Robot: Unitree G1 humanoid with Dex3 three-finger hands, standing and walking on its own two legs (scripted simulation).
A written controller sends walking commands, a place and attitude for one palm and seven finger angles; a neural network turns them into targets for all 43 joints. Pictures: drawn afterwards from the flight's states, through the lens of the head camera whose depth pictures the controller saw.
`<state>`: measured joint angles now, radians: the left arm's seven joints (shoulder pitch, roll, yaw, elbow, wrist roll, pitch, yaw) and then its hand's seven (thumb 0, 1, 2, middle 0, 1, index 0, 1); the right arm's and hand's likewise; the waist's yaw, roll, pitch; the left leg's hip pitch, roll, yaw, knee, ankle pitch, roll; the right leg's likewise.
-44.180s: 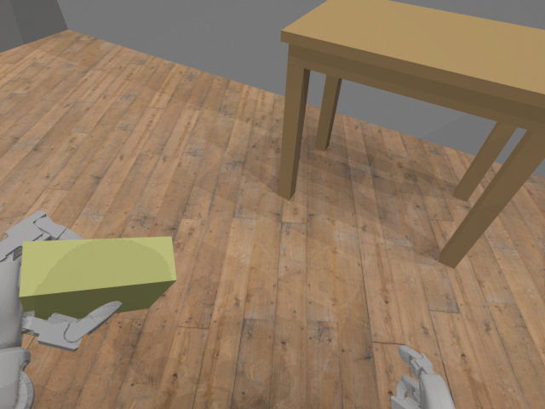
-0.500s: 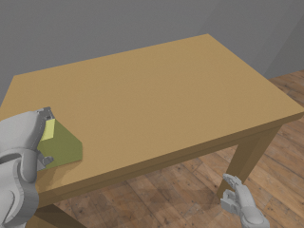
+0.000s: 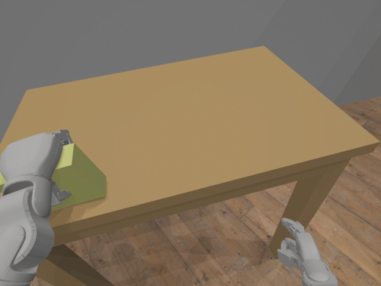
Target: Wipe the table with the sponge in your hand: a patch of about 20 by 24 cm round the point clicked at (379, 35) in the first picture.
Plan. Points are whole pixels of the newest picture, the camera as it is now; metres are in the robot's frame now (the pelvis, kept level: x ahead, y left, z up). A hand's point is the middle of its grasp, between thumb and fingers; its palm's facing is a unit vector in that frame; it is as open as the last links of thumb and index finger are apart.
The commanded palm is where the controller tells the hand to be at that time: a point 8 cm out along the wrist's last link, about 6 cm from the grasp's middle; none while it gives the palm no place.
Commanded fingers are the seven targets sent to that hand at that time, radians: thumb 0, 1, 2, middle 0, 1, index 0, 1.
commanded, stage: lift the sponge slowly off the table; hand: left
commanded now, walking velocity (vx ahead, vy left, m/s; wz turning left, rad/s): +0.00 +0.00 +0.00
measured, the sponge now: (63, 186) +0.24 +0.31 +0.10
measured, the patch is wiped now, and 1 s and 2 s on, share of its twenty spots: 0.90 0.90 0.90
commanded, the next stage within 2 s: bring the sponge back beside the body in 1.62 s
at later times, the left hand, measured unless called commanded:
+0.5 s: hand (49, 162) +0.24 +0.31 +0.18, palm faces +0.13 -0.02 -0.99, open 9.3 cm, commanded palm +0.20 +0.31 +0.25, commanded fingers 0.00 0.10 1.30 -1.20 -1.60 -1.20 -1.60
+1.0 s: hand (41, 144) +0.25 +0.30 +0.22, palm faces +0.21 -0.03 -0.98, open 9.3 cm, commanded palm +0.20 +0.30 +0.28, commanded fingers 0.00 0.10 1.30 -1.20 -1.60 -1.20 -1.60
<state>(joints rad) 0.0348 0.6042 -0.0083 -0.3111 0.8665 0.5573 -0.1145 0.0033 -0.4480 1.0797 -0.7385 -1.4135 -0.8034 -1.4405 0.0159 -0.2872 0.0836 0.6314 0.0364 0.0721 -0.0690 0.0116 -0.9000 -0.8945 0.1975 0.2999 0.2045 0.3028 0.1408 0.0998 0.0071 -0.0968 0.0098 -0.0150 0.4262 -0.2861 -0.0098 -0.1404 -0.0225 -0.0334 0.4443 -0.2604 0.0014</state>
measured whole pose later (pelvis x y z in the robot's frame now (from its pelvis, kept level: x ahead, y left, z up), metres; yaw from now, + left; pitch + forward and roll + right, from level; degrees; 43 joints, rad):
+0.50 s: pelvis -0.01 -0.02 +0.00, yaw +0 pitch -3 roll +0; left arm -0.05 0.67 0.04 -0.22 0.82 0.46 -0.16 -0.02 -0.47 1.08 -0.77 -1.38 -0.83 -1.41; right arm 0.03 -0.30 0.07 0.65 0.04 0.05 -0.09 0.01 -0.90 -0.89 0.20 0.30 0.20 0.30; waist 0.14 0.11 0.02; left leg -0.10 0.03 -0.03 0.43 -0.28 -0.03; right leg -0.14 0.00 -0.05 0.45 -0.26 -0.02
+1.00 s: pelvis -0.02 +0.00 +0.00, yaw +0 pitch -4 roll +0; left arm -0.20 0.68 0.00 -0.22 0.81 0.50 -0.20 -0.02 -0.47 1.08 -0.78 -1.38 -0.83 -1.41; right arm 0.02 -0.28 0.09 0.64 0.05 0.04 -0.07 0.01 -0.90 -0.89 0.20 0.30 0.20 0.30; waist 0.15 0.10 0.02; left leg -0.10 0.00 -0.02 0.41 -0.24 -0.01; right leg -0.15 -0.03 -0.04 0.43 -0.22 0.00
